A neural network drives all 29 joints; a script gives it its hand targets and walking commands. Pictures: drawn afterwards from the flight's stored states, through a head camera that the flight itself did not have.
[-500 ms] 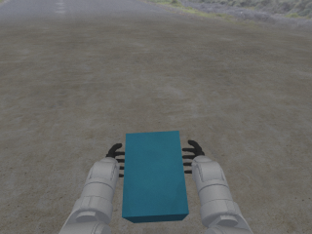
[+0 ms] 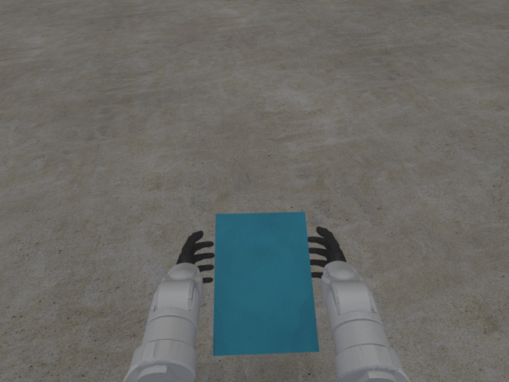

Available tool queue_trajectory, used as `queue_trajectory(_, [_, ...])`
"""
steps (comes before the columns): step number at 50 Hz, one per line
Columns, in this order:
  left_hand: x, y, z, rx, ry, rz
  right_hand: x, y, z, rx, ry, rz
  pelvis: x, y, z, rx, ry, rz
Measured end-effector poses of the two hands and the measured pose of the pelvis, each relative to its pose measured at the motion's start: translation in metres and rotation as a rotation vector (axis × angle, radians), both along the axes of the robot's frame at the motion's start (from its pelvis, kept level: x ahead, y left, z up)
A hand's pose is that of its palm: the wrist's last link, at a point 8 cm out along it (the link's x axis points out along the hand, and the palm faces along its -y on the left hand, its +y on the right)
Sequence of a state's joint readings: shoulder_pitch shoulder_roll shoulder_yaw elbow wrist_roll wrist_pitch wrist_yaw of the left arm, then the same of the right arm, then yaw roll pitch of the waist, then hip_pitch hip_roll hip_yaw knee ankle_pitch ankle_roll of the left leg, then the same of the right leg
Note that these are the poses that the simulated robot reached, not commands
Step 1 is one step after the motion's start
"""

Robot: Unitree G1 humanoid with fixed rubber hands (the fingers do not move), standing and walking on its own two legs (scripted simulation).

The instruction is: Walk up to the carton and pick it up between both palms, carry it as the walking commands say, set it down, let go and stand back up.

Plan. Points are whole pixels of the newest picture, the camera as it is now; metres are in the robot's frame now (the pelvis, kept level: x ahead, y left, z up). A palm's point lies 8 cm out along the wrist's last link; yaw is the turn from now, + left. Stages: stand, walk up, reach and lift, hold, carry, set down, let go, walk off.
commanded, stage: set down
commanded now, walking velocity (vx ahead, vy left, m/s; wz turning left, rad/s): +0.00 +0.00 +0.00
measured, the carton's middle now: (260, 285) +0.34 +0.02 -0.08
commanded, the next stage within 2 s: none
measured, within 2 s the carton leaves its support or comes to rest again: neither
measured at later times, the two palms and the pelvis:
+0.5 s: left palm (191, 294) +0.31 +0.16 -0.08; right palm (317, 284) +0.34 -0.09 -0.08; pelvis -0.02 +0.00 -0.04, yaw +1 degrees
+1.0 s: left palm (204, 298) +0.35 +0.15 -0.18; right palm (312, 292) +0.37 -0.09 -0.17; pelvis -0.02 +0.00 -0.11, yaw +3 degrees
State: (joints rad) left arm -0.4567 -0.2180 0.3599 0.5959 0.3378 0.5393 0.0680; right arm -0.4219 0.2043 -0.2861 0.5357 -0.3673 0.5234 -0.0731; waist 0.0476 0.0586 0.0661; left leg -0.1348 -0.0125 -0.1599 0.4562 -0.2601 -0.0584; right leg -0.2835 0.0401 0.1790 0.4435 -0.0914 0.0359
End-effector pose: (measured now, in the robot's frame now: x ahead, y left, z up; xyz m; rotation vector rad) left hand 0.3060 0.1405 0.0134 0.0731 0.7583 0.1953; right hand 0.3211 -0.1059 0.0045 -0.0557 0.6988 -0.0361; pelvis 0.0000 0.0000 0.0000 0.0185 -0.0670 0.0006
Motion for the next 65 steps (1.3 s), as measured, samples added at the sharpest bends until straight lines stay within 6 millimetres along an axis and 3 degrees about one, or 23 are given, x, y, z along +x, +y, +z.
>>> queue_trajectory(11, [0.003, 0.005, -0.038, -0.025, -0.029, 0.036, 0.013, 0.007, -0.034, -0.014, -0.012, 0.008, -0.004, -0.01, -0.011, 0.0, 0.152, 0.015])
queue_trajectory(24, [0.007, 0.014, -0.09, -0.047, -0.042, 0.075, 0.016, 0.019, -0.08, -0.005, -0.018, -0.045, -0.021, 0.002, -0.037, 0.0, 0.309, 0.022])
queue_trajectory(37, [0.029, 0.013, -0.145, -0.054, -0.079, 0.09, 0.031, 0.02, -0.134, 0.009, -0.057, -0.098, -0.027, 0.009, -0.075, 0.006, 0.505, 0.035])
queue_trajectory(44, [0.039, 0.014, -0.166, -0.05, -0.089, 0.105, 0.045, 0.022, -0.152, 0.024, -0.076, -0.104, -0.021, 0.005, -0.094, 0.017, 0.572, 0.03])
queue_trajectory(52, [0.047, 0.011, -0.197, -0.053, -0.072, 0.1, 0.048, 0.019, -0.185, 0.04, -0.061, -0.127, -0.018, -0.003, -0.114, 0.015, 0.642, 0.045])
queue_trajectory(65, [0.067, 0.01, -0.243, -0.047, -0.079, 0.09, 0.06, 0.018, -0.235, 0.049, -0.068, -0.143, -0.026, -0.006, -0.16, 0.028, 0.715, 0.053])
